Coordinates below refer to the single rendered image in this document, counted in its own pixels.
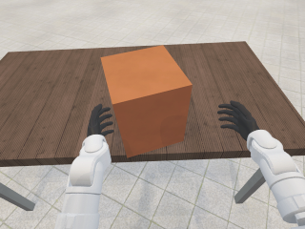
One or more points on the robot left hand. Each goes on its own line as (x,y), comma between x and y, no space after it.
(94,127)

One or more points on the robot left forearm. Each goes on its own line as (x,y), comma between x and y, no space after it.
(84,186)

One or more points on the carton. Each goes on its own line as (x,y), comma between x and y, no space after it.
(150,97)

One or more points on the robot right hand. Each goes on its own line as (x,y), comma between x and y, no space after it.
(243,121)

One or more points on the robot right forearm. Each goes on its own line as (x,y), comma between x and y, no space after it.
(282,175)

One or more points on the table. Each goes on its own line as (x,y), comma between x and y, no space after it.
(47,98)

